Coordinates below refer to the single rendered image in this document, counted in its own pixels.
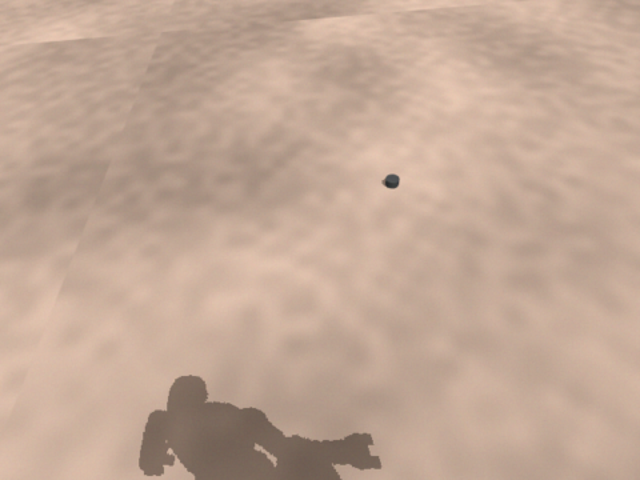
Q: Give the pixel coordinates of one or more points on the tin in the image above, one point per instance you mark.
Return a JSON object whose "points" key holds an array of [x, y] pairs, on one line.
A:
{"points": [[392, 181]]}

